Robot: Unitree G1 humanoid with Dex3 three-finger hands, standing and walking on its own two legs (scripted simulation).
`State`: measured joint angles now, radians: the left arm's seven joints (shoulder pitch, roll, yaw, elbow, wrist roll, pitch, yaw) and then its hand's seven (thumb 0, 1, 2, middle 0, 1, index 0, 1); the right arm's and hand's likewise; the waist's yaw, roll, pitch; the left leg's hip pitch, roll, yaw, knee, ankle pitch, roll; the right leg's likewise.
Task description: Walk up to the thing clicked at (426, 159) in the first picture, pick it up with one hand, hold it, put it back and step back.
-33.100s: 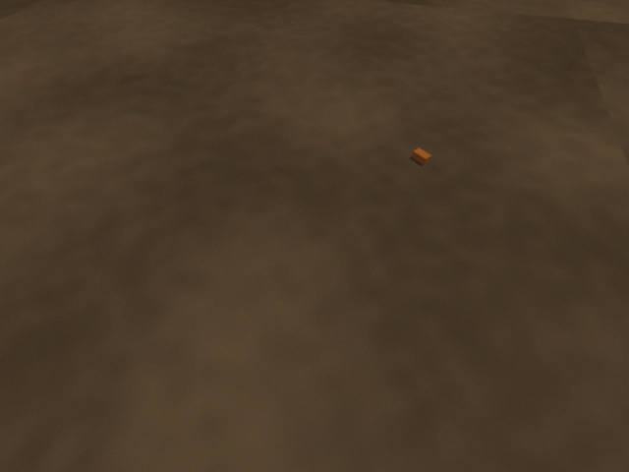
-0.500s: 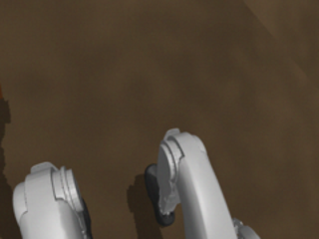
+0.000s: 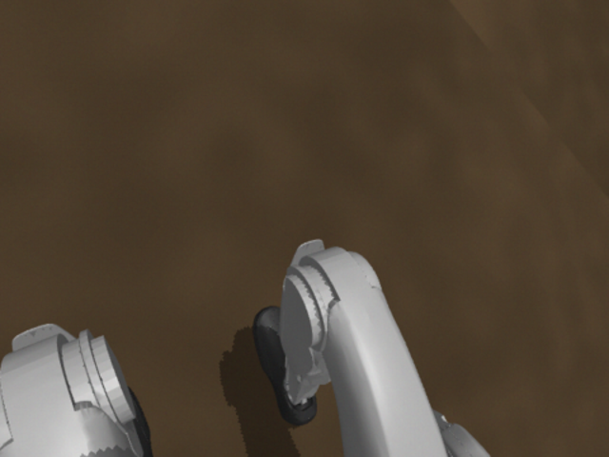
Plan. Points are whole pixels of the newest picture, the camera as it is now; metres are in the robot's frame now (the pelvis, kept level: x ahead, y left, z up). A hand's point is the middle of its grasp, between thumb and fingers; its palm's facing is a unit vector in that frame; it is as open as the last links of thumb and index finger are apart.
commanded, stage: rest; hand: left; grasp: from above
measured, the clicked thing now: out of the picture +0.49 +0.34 -0.26
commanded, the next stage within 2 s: open in 0.66 s
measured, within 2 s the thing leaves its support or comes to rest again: rests again in 0.50 s
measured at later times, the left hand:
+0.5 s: hand out of the picture +0.48 +0.34 -0.24, palm faces -0.47 -0.11 -0.88, open 7.5 cm
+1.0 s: hand out of the picture +0.48 +0.34 -0.25, palm faces -0.46 -0.12 -0.88, open 8.5 cm
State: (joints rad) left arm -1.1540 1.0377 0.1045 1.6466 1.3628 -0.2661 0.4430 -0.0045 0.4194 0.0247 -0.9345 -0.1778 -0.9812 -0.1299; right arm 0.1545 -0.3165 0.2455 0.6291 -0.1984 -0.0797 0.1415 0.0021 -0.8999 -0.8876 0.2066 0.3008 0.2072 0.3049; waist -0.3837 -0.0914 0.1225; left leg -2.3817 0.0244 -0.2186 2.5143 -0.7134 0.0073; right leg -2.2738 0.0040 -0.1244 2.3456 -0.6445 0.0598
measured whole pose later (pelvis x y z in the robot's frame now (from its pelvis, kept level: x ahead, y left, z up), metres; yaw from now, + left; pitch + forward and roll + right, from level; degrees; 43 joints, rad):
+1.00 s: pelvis +0.00 +0.00 +0.00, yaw -2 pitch +30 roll -16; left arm -1.16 1.13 0.10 1.68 1.34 -0.26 0.49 -0.01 0.31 0.26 -0.76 -0.37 -0.79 -0.33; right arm 0.11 -0.35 0.32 0.59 -0.23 -0.14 0.17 0.00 -0.90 -0.89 0.21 0.30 0.21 0.31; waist -0.41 -0.14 0.18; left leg -2.38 0.03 -0.26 2.55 -0.73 0.01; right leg -2.25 0.02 -0.16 2.34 -0.64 0.07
